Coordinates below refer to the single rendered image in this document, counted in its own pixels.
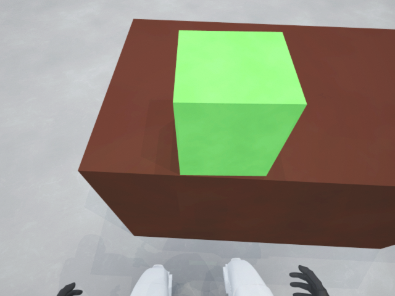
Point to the right robot hand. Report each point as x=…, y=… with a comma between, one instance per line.
x=314, y=285

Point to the pedestal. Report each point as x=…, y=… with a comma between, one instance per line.
x=332, y=184

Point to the robot left thigh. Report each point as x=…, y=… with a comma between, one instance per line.
x=154, y=282

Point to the left robot hand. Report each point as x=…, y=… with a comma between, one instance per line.
x=68, y=290

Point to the carton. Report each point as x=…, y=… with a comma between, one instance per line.
x=236, y=100

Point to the robot right thigh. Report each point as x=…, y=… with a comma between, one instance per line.
x=241, y=279

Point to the robot thigh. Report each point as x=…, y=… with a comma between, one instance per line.
x=154, y=282
x=241, y=279

